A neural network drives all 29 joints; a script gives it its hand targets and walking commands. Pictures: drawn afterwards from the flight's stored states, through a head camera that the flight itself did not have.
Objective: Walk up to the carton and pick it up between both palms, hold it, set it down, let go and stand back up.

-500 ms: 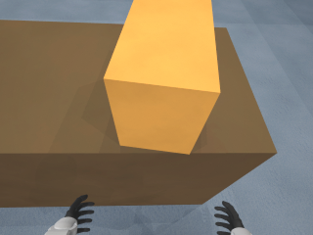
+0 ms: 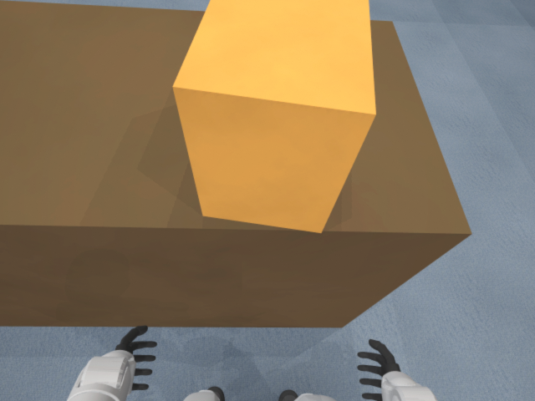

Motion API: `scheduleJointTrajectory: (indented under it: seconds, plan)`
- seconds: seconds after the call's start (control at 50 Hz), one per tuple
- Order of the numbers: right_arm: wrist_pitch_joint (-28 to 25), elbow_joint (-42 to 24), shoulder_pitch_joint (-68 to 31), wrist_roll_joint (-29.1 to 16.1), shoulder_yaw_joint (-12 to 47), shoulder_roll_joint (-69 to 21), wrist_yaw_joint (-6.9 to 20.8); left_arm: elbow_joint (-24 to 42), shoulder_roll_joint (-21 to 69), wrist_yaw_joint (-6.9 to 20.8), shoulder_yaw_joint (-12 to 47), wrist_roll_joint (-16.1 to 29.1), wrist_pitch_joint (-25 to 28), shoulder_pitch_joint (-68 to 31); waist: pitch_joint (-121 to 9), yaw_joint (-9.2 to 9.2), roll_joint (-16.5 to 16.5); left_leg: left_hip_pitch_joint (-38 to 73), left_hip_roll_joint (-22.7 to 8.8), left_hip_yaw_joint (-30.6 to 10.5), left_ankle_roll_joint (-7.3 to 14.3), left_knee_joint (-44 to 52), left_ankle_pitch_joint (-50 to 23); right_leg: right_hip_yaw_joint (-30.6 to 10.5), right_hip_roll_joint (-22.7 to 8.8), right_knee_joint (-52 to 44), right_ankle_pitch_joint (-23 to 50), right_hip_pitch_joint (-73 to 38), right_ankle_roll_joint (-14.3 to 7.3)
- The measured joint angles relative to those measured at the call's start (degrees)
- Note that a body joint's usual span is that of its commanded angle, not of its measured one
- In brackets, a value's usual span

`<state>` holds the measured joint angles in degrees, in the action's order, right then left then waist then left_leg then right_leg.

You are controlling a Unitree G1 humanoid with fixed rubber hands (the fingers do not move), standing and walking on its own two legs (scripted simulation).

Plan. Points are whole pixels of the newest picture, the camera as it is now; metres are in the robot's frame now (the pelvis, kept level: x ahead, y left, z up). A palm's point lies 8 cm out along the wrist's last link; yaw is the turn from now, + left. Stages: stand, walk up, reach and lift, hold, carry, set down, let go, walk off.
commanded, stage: set down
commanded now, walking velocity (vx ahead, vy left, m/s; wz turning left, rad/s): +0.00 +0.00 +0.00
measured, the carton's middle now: (280, 93) +0.51 -0.01 +0.14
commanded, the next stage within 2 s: let go in 0.10 s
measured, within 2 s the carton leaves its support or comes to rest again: neither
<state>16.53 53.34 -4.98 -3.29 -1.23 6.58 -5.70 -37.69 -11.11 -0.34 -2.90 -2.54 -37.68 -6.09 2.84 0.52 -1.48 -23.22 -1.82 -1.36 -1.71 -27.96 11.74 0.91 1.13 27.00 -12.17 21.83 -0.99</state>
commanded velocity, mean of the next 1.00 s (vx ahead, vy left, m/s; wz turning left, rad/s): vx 0.00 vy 0.00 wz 0.00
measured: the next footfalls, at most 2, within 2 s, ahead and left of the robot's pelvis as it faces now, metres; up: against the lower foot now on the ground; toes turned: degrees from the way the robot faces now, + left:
none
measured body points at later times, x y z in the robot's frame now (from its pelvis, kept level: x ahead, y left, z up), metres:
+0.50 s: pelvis -0.01 -0.01 +0.01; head +0.01 +0.01 +0.46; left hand +0.17 +0.22 -0.08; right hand +0.17 -0.25 -0.09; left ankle +0.02 +0.14 -0.74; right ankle +0.01 -0.11 -0.74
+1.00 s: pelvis +0.01 +0.01 +0.00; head +0.01 +0.01 +0.45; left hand +0.18 +0.23 -0.08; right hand +0.17 -0.23 -0.09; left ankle +0.02 +0.14 -0.74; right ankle +0.01 -0.11 -0.74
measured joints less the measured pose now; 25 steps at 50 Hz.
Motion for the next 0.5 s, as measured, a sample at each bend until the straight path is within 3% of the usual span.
scheduleJointTrajectory:
  seconds: [0.12,0.2,0.4,0.5]
  plan:
    - [0.18,3.25,-2.38,0.43,-1.25,-0.60,0.29,-2.51,-0.26,-0.68,-0.05,-0.02,-0.16,-2.06,0.82,0.27,-0.34,-2.20,-0.02,-0.46,-0.20,-1.92,-0.17,0.43,0.05,2.29,-0.15,2.24,-0.30]
    - [-1.22,2.78,-1.77,1.24,-1.76,-0.80,0.97,-0.10,-0.23,-1.49,0.54,0.42,0.81,-0.54,2.29,0.63,-0.64,-1.14,-0.01,-0.66,-0.38,-1.28,-0.80,0.62,0.05,2.05,0.21,1.32,-0.59]
    - [-4.10,-9.24,7.49,3.76,-2.84,1.83,5.81,16.41,-1.94,-4.13,4.78,4.24,3.35,11.91,0.88,0.63,-2.07,7.60,0.23,-0.80,-0.64,6.66,-3.78,0.83,-0.24,-3.50,1.78,-6.45,-0.84]
    - [-6.70,-12.94,9.36,3.28,-1.77,4.04,7.55,18.32,-2.49,-3.60,4.99,3.54,6.82,13.43,-0.81,0.20,-2.24,11.26,0.40,-1.01,-0.64,8.47,-4.04,1.07,-0.43,-4.76,1.63,-9.97,-0.74]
